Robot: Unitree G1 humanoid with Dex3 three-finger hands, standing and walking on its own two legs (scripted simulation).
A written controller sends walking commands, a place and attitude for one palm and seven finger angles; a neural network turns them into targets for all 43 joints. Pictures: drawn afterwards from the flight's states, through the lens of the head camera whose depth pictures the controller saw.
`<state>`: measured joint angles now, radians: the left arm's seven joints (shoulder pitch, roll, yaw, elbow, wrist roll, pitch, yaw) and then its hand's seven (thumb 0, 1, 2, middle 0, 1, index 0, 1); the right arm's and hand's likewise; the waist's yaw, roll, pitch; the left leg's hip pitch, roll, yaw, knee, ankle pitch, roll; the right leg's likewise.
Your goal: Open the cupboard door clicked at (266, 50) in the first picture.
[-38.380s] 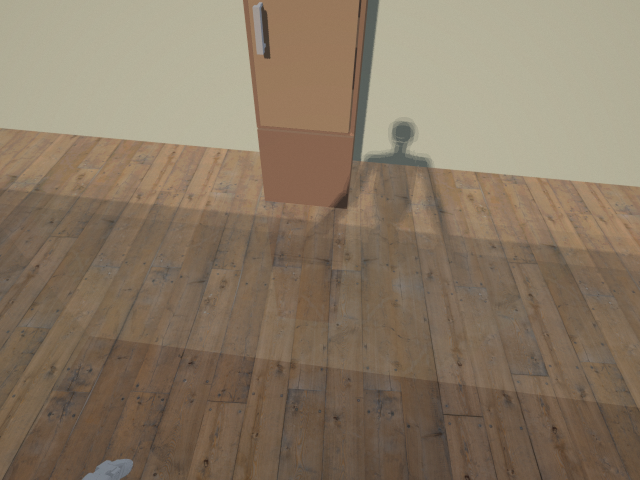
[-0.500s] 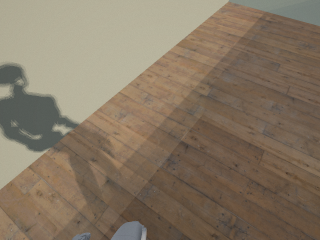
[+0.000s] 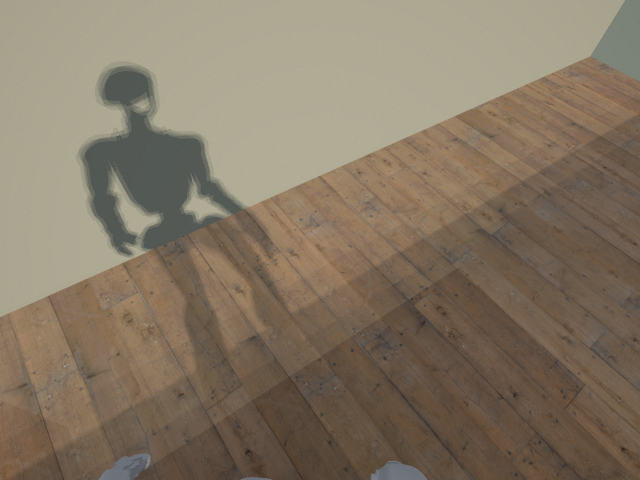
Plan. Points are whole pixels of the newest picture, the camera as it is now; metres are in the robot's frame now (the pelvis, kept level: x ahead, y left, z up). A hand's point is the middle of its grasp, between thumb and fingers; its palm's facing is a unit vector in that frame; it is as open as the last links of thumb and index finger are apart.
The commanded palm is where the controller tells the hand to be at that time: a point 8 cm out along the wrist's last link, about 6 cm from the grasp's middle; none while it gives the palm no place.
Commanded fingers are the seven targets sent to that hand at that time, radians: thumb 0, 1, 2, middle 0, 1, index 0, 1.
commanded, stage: turn to face it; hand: left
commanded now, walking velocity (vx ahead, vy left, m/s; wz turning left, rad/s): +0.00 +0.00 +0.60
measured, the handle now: out of the picture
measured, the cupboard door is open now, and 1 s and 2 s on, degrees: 50 50 50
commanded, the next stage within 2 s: none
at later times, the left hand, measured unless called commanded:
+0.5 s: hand out of the picture -0.01 +0.17 -0.18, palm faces +0.36 -0.91 -0.22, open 7.4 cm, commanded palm none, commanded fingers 0.00 0.90 0.90 -0.20 -0.30 -0.20 -0.30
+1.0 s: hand out of the picture -0.01 +0.16 -0.15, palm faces +0.57 -0.77 -0.30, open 7.4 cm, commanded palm none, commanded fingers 0.00 0.90 0.90 -0.20 -0.30 -0.20 -0.30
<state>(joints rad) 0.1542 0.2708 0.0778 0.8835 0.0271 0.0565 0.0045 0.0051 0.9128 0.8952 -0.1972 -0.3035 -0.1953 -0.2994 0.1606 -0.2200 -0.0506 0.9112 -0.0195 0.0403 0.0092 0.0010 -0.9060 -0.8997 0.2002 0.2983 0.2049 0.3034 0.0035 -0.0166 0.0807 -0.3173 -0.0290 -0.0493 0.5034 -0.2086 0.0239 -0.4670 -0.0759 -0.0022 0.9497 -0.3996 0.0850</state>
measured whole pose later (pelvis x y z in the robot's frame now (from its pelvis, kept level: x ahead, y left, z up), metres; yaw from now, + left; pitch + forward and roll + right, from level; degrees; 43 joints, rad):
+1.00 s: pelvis +0.03 -0.06 +0.00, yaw +37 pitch +0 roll +1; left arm 0.17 0.20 0.04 0.85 0.03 0.02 0.02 0.00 0.91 0.89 -0.20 -0.30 -0.20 -0.30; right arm 0.18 -0.25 -0.09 0.94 -0.01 0.08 0.02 0.00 -0.91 -0.90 0.20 0.30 0.20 0.30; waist -0.02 0.04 0.09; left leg -0.51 -0.05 -0.05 1.04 -0.45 -0.04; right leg -0.26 -0.06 -0.09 0.57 -0.31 -0.01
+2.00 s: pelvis +0.06 -0.05 +0.00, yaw +74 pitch +0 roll +2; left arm 0.19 0.18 0.03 0.88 0.03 0.01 0.02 0.00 0.91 0.89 -0.20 -0.30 -0.20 -0.30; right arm 0.18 -0.25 -0.09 0.96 -0.01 0.08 0.03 0.00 -0.91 -0.90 0.20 0.30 0.20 0.30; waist -0.03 -0.01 0.10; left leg -0.49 0.01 0.02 1.03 -0.43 -0.07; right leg -0.16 -0.10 -0.15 0.49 -0.32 0.00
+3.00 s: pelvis +0.00 +0.07 -0.01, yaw +94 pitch +0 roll +1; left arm 0.46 0.14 0.04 1.12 0.04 -0.05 0.01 0.00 0.91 0.89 -0.20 -0.30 -0.20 -0.30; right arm 0.13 -0.21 -0.05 1.01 -0.02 0.01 0.05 0.01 -0.91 -0.90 0.19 0.30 0.20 0.30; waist 0.07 -0.03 0.07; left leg -0.46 0.04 0.10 0.64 -0.24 0.00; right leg 0.04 -0.17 -0.19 0.39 -0.40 0.10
